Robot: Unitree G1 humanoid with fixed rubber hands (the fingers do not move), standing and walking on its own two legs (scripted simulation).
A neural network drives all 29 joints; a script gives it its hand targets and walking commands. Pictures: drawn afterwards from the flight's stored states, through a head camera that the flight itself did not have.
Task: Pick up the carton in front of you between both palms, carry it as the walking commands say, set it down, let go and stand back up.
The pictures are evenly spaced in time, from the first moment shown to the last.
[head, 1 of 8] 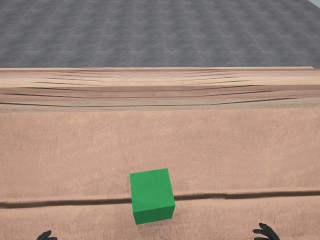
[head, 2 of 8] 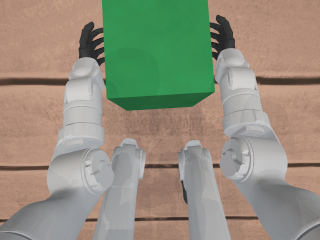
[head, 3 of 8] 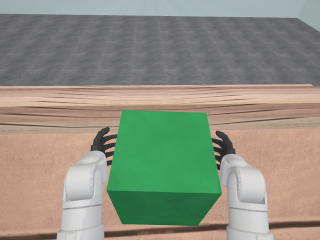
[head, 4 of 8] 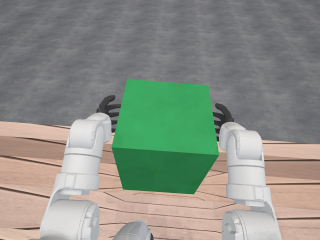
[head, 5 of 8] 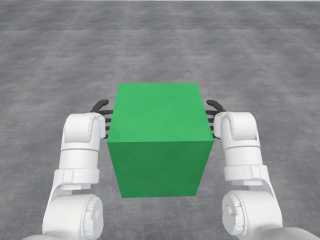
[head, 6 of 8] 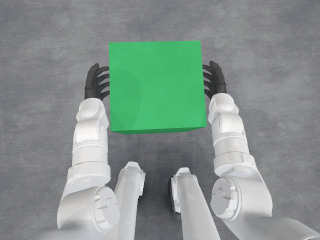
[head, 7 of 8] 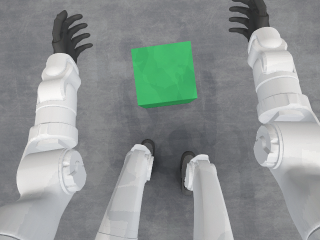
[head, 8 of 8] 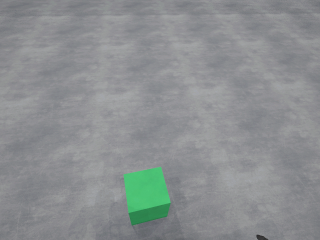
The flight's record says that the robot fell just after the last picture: no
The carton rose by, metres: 0.68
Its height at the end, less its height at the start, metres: -1.53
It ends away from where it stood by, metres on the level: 4.27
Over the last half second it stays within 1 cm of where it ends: yes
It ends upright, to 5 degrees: yes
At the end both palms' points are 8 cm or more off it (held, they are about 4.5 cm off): yes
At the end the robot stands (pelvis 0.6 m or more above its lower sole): yes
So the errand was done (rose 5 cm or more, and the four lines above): yes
